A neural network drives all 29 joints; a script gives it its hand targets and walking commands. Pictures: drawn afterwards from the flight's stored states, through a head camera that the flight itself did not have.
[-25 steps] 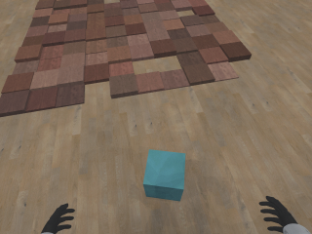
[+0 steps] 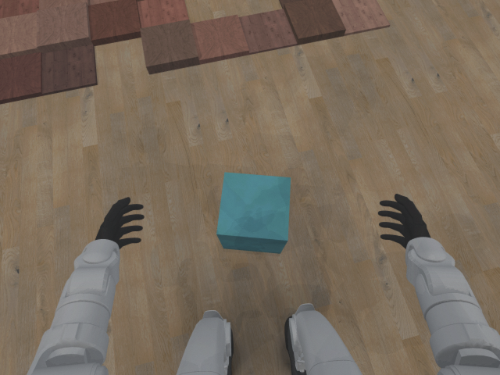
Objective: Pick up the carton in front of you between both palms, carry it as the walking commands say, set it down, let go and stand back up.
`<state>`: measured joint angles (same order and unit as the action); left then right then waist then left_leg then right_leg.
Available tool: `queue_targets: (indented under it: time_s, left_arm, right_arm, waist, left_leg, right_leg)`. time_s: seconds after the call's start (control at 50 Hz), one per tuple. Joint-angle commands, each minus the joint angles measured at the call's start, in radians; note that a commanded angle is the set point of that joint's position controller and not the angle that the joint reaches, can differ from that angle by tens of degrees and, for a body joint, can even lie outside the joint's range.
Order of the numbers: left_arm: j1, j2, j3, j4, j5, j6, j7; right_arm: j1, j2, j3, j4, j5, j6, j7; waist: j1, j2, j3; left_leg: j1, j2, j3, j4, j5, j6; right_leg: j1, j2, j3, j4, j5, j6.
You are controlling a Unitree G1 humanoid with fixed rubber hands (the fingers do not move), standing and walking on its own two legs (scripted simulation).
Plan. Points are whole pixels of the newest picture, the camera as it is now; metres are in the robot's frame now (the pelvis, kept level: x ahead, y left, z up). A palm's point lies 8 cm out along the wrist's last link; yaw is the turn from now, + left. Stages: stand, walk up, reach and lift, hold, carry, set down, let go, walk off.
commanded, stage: reach and lift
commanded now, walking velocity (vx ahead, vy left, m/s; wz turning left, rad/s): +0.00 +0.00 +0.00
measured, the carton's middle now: (254, 215) +0.50 -0.01 -0.58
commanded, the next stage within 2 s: none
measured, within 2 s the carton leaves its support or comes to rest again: neither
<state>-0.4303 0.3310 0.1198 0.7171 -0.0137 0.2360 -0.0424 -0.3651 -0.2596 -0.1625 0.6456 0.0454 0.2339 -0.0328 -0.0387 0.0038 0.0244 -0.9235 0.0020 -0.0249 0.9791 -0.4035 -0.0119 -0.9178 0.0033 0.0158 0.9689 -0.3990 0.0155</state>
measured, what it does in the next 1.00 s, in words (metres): lowers itself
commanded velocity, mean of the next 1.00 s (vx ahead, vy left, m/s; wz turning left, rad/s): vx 0.00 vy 0.00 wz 0.00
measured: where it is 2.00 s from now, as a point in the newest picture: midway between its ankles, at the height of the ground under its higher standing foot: (260, 367)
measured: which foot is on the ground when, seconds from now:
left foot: down 0.00-1.00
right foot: down 0.00-1.00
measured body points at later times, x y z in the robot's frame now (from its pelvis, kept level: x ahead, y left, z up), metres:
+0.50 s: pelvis -0.05 +0.01 -0.05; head +0.27 +0.01 +0.26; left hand +0.53 +0.18 -0.15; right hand +0.47 -0.21 -0.15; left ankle +0.03 +0.12 -0.67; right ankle +0.03 -0.13 -0.67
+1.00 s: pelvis -0.03 +0.01 -0.17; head +0.33 +0.01 +0.09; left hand +0.54 +0.17 -0.35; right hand +0.48 -0.21 -0.34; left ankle +0.03 +0.13 -0.67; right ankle +0.03 -0.13 -0.67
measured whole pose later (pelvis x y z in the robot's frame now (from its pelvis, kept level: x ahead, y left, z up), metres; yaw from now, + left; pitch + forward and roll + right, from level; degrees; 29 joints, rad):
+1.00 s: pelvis -0.03 +0.01 -0.17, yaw -3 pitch +55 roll -3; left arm -1.34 0.35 0.25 1.04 0.06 0.10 0.03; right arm -1.19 -0.16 -0.42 0.85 -0.02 0.09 -0.11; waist -0.06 0.01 -0.03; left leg -2.02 -0.05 -0.08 1.58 -0.52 -0.03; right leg -2.02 0.04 0.04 1.56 -0.48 0.06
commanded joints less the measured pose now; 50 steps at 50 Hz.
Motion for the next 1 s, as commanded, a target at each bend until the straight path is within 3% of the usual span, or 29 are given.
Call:
queue_targets:
  time_s: [0.0, 0.22, 0.32, 0.42, 0.48, 0.54, 0.6, 0.64, 0.68, 0.78, 0.84, 0.9, 0.98]
  left_arm:
    - [-0.278, 0.147, 0.04, -0.051, -0.012, -0.006, 0.004]
    - [-0.908, 0.208, 0.065, 0.162, -0.003, 0.049, -0.007]
    - [-1.117, 0.211, 0.105, 0.252, 0.04, 0.04, -0.018]
    - [-1.266, 0.209, 0.144, 0.275, 0.086, 0.011, -0.023]
    - [-1.298, 0.198, 0.171, 0.26, 0.121, -0.007, -0.019]
    - [-1.27, 0.173, 0.196, 0.225, 0.149, -0.028, -0.012]
    - [-1.214, 0.114, 0.211, 0.204, 0.162, -0.058, -0.007]
    - [-1.171, 0.068, 0.226, 0.199, 0.175, -0.078, -0.006]
    - [-1.132, 0.033, 0.239, 0.201, 0.19, -0.096, -0.004]
    - [-1.065, 0.022, 0.251, 0.234, 0.198, -0.131, 0.015]
    - [-1.06, 0.05, 0.238, 0.247, 0.182, -0.147, 0.039]
    - [-1.102, 0.108, 0.184, 0.238, 0.122, -0.161, 0.066]
    - [-1.2, 0.176, 0.069, 0.204, 0.002, -0.16, 0.095]
  right_arm:
    - [-0.248, -0.126, -0.043, -0.071, 0.017, -0.007, -0.02]
    - [-0.806, -0.116, -0.124, 0.054, 0.014, 0.063, -0.063]
    - [-0.985, -0.092, -0.193, 0.099, -0.03, 0.059, -0.067]
    - [-1.112, -0.063, -0.258, 0.092, -0.072, 0.026, -0.066]
    - [-1.122, -0.05, -0.29, 0.073, -0.098, 0.002, -0.065]
    - [-1.065, -0.03, -0.308, 0.035, -0.117, -0.029, -0.059]
    - [-0.998, 0.005, -0.326, 0.02, -0.132, -0.069, -0.044]
    - [-0.962, 0.025, -0.346, 0.024, -0.15, -0.098, -0.033]
    - [-0.937, 0.046, -0.362, 0.037, -0.166, -0.121, -0.025]
    - [-0.916, 0.082, -0.378, 0.093, -0.188, -0.15, -0.026]
    - [-0.921, 0.078, -0.353, 0.121, -0.168, -0.16, -0.036]
    - [-0.958, 0.039, -0.299, 0.121, -0.109, -0.166, -0.059]
    - [-1.049, -0.039, -0.206, 0.097, -0.014, -0.16, -0.094]
  waist:
    - [-0.008, 0.023, -0.581]
    - [-0.044, 0.048, -0.768]
    - [-0.063, 0.067, -0.83]
    - [-0.072, 0.085, -0.913]
    - [-0.079, 0.099, -1.017]
    - [-0.081, 0.118, -1.151]
    - [-0.08, 0.135, -1.169]
    - [-0.079, 0.143, -1.13]
    - [-0.073, 0.138, -1.086]
    - [-0.05, 0.079, -0.979]
    - [-0.034, 0.062, -0.987]
    - [-0.025, 0.057, -1.087]
    - [-0.042, 0.071, -1.237]
  left_leg:
    - [0.238, -0.04, 0.004, -0.037, 0.454, -0.015]
    - [0.065, -0.047, 0.032, -0.037, 0.073, -0.012]
    - [0.027, -0.059, 0.039, -0.02, 0.055, -0.018]
    - [0.026, -0.074, 0.042, 0.004, 0.142, -0.022]
    - [0.085, -0.08, 0.033, 0.03, 0.295, -0.02]
    - [0.189, -0.084, 0.012, 0.068, 0.553, -0.014]
    - [0.224, -0.073, -0.021, 0.115, 0.783, -0.007]
    - [0.195, -0.06, -0.04, 0.15, 0.869, -0.005]
    - [0.108, -0.055, -0.039, 0.182, 0.863, -0.009]
    - [-0.325, -0.073, 0.004, 0.286, 0.593, -0.024]
    - [-0.474, -0.077, 0.013, 0.384, 0.549, -0.028]
    - [-0.538, -0.078, 0.025, 0.5, 0.523, -0.029]
    - [-0.541, -0.071, 0.04, 0.649, 0.488, -0.032]
  right_leg:
    - [0.141, 0.037, -0.024, -0.049, 0.445, 0.039]
    - [-0.019, 0.037, -0.072, -0.042, 0.093, 0.042]
    - [-0.08, 0.045, -0.092, -0.022, 0.077, 0.05]
    - [-0.111, 0.06, -0.104, 0.004, 0.166, 0.054]
    - [-0.109, 0.071, -0.11, 0.019, 0.287, 0.052]
    - [-0.115, 0.081, -0.111, 0.036, 0.467, 0.046]
    - [-0.23, 0.082, -0.102, 0.057, 0.583, 0.042]
    - [-0.336, 0.079, -0.095, 0.074, 0.608, 0.043]
    - [-0.404, 0.076, -0.088, 0.104, 0.608, 0.048]
    - [-0.429, 0.071, -0.071, 0.271, 0.553, 0.06]
    - [-0.454, 0.072, -0.061, 0.39, 0.561, 0.067]
    - [-0.441, 0.069, -0.055, 0.516, 0.586, 0.071]
    - [-0.439, 0.066, -0.072, 0.664, 0.579, 0.073]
